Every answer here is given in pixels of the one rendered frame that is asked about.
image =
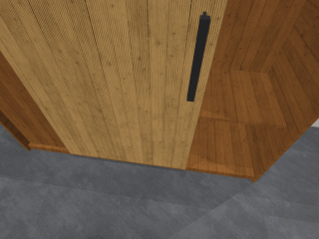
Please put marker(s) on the wardrobe door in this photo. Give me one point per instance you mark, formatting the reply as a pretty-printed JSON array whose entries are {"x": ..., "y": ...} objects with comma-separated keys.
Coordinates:
[
  {"x": 112, "y": 76},
  {"x": 21, "y": 110}
]

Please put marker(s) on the handle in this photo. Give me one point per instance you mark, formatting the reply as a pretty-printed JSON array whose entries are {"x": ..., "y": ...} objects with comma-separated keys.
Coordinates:
[{"x": 202, "y": 31}]

